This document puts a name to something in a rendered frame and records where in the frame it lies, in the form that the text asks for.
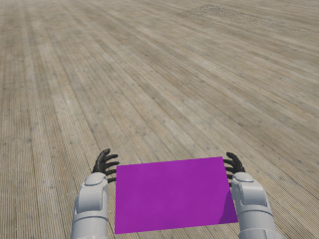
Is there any carton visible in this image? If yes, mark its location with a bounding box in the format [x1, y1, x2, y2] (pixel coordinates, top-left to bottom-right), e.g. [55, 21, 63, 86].
[115, 156, 238, 235]

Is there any robot right hand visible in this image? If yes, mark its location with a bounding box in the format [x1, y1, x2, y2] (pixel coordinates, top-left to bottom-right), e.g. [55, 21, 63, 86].
[223, 152, 245, 187]

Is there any robot left hand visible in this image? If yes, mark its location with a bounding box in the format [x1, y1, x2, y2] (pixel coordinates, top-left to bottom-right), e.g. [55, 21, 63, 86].
[92, 148, 120, 183]

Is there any robot left forearm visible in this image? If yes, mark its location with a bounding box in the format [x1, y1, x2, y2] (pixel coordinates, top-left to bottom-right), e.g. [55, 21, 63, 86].
[71, 172, 110, 239]

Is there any robot right forearm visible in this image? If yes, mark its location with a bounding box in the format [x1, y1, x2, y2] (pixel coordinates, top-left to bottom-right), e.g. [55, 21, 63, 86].
[231, 172, 283, 239]

